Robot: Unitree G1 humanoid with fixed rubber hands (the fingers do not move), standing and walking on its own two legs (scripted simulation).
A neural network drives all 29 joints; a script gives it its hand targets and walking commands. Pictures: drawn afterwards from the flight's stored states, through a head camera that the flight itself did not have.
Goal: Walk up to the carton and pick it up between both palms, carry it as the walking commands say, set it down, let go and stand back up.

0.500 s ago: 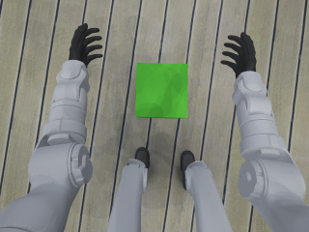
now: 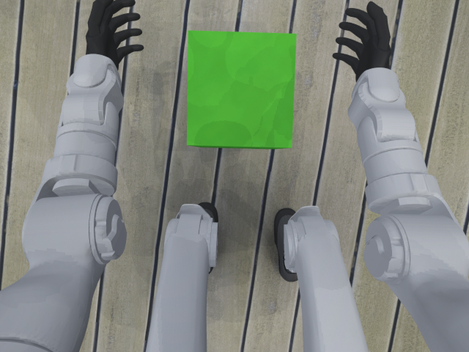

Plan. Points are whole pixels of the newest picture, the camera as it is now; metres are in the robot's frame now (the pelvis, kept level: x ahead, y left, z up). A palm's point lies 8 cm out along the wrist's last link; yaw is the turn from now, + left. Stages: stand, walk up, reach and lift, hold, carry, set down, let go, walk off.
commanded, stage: reach and lift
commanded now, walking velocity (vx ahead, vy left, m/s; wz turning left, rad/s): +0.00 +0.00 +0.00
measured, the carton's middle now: (239, 102) +0.50 +0.04 -0.38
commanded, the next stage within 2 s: none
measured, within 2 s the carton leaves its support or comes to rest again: leaves its support in 1.82 s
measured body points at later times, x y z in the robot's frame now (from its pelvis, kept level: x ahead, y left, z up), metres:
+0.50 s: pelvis -0.02 +0.00 -0.11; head +0.35 +0.03 +0.16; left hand +0.52 +0.22 -0.29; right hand +0.51 -0.15 -0.29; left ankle +0.10 +0.12 -0.47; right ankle +0.09 -0.13 -0.47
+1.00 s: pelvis -0.02 +0.00 -0.14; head +0.35 +0.02 +0.12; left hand +0.52 +0.21 -0.32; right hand +0.52 -0.15 -0.32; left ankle +0.10 +0.12 -0.47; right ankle +0.09 -0.12 -0.47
